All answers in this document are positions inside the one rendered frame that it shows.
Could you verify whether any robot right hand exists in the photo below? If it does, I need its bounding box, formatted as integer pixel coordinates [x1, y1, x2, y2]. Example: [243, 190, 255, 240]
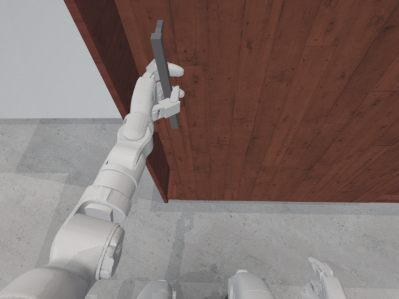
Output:
[301, 257, 348, 299]

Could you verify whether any handle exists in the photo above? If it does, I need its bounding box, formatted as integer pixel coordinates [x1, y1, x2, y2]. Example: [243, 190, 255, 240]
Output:
[150, 20, 179, 129]

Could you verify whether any robot left hand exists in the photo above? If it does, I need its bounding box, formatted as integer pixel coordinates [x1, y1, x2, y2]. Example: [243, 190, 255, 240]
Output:
[130, 59, 185, 122]

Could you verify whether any robot left thigh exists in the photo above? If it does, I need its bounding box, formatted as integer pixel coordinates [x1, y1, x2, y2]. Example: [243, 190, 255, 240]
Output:
[137, 281, 176, 299]

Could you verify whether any robot thigh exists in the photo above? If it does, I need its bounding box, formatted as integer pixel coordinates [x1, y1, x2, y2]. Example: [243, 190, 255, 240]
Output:
[228, 272, 276, 299]
[137, 281, 176, 299]

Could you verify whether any left robot forearm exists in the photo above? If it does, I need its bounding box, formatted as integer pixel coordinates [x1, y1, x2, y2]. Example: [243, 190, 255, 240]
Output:
[50, 112, 154, 260]

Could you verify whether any robot right thigh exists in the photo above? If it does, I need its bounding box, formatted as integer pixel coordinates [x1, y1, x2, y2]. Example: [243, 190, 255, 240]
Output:
[228, 272, 276, 299]

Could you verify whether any left robot upper arm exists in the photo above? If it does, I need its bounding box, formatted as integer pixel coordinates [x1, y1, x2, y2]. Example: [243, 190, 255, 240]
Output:
[0, 213, 125, 299]

